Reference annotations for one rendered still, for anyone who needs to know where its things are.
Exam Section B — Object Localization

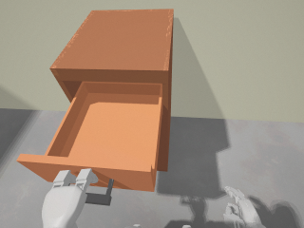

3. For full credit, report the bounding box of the left robot hand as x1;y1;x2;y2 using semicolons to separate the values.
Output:
42;168;99;228

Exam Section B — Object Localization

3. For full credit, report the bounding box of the handle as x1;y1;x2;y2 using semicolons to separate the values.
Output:
68;179;114;206

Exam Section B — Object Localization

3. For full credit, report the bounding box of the drawer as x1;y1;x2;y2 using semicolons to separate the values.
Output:
16;81;163;192

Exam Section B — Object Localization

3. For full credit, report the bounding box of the right robot hand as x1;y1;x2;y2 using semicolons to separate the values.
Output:
223;186;262;228

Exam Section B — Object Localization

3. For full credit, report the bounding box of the cabinet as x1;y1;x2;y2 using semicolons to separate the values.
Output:
49;9;174;172

